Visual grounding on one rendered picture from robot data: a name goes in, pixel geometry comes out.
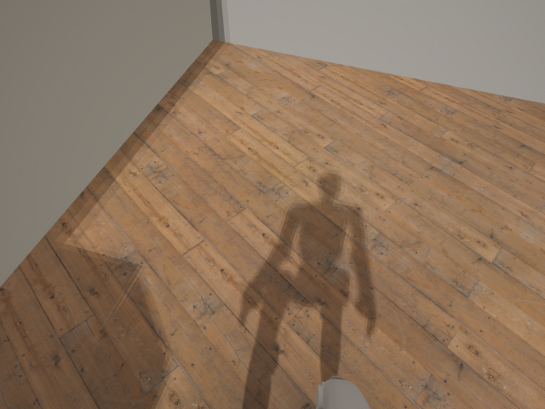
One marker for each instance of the robot right thigh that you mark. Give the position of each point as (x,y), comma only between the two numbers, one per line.
(339,394)

